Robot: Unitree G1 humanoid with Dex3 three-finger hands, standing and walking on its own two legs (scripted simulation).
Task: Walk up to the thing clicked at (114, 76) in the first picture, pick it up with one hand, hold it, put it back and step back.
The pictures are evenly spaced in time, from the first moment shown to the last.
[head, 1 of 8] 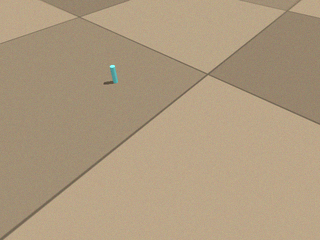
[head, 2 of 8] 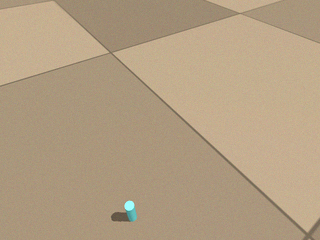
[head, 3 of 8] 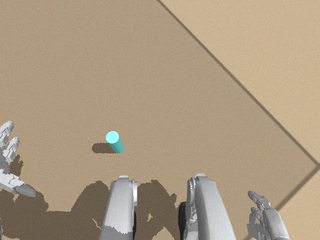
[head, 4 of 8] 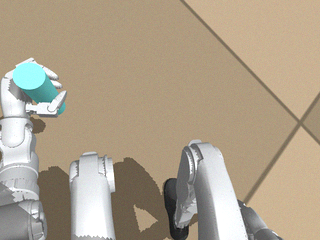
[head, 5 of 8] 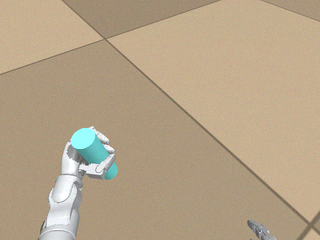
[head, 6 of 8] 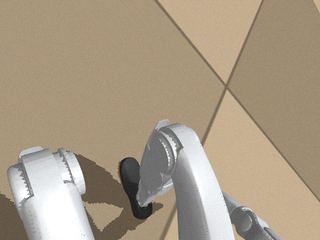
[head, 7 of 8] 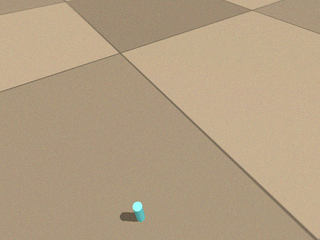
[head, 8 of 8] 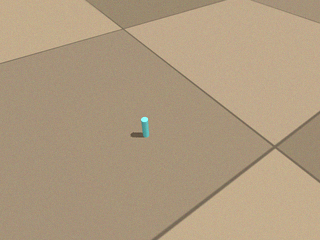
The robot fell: no
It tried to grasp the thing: yes
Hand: left
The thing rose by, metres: 0.69
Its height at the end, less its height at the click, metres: +0.00
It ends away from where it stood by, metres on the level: 0.01
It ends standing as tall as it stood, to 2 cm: yes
